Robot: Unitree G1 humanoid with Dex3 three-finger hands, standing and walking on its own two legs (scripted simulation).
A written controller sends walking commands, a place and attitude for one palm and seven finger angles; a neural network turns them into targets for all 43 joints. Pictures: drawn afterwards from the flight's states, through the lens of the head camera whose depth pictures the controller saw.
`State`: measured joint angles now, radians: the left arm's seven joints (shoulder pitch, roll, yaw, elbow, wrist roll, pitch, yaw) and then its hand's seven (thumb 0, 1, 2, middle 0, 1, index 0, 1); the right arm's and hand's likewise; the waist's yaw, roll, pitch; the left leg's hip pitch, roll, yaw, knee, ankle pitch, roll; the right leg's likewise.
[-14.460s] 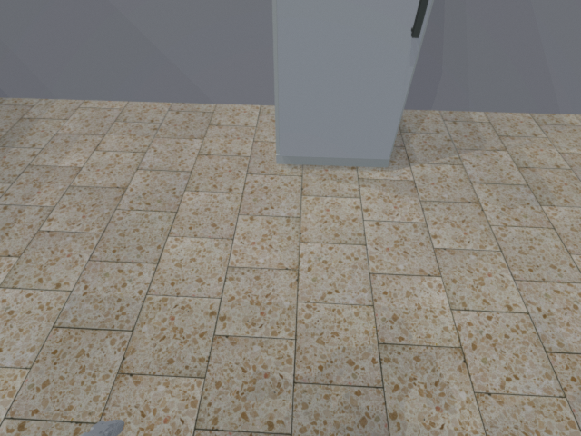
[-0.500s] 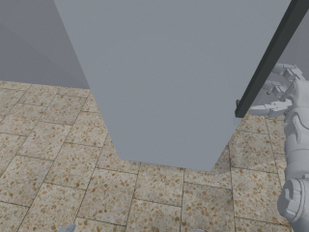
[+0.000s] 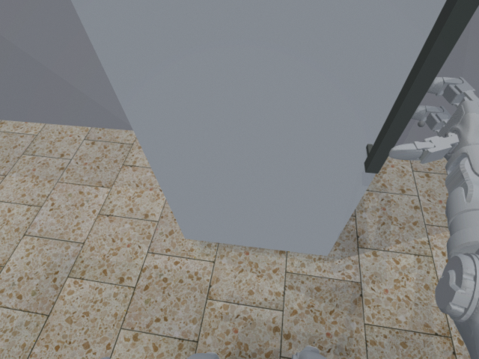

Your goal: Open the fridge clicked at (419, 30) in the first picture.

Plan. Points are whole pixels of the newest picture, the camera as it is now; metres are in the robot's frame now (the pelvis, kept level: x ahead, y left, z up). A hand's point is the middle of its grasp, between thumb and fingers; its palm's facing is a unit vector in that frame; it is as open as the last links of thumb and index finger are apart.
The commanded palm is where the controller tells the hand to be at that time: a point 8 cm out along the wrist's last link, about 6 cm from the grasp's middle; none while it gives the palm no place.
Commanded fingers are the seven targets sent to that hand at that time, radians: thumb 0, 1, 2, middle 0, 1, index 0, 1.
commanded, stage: slide the fingers in behind the handle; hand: right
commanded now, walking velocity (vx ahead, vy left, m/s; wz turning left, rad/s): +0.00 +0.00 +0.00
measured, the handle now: (427, 49) +0.53 -0.18 +0.23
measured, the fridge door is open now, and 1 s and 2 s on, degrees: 0 0 0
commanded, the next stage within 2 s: grip the handle and tug to test in 1.74 s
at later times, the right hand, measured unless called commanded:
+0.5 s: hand (424, 136) +0.46 -0.21 +0.13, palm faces +0.03 +1.00 +0.02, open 14.0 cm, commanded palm +0.44 -0.24 +0.14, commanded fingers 0.00 0.50 -0.30 0.30 1.20 0.30 1.20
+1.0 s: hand (400, 131) +0.46 -0.17 +0.14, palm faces +0.03 +1.00 +0.01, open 14.0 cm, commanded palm +0.44 -0.22 +0.14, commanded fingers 0.00 0.50 -0.30 0.30 1.20 0.30 1.20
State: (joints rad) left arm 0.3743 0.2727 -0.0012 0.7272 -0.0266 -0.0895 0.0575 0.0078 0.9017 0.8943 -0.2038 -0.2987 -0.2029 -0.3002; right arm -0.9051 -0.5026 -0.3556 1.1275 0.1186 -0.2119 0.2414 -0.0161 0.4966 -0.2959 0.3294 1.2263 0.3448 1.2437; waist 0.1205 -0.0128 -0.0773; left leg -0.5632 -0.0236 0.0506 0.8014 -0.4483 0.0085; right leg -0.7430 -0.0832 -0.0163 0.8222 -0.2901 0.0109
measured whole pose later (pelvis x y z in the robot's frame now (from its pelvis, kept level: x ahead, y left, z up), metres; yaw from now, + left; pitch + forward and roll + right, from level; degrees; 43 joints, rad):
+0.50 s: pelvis +0.00 +0.00 +0.00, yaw +0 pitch +10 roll +2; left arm 0.35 0.26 -0.01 0.70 -0.04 -0.09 0.06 0.01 0.90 0.89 -0.20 -0.30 -0.20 -0.30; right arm -0.77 -0.45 -0.33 0.99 0.15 -0.18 0.24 -0.02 0.50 -0.30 0.30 1.20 0.30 1.20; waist 0.10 -0.01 -0.08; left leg -0.50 -0.02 0.04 0.77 -0.44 0.01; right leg -0.68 -0.08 -0.02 0.80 -0.29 0.01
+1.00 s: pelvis +0.00 +0.00 +0.00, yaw +0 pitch +9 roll +2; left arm 0.36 0.25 -0.01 0.72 -0.03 -0.09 0.04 0.01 0.90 0.89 -0.20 -0.30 -0.20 -0.30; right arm -0.81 -0.39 -0.30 1.03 0.13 -0.21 0.17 -0.02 0.50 -0.30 0.29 1.20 0.30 1.20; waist 0.11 -0.02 -0.08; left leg -0.51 -0.02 0.04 0.78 -0.44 0.01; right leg -0.68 -0.08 -0.03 0.79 -0.28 0.01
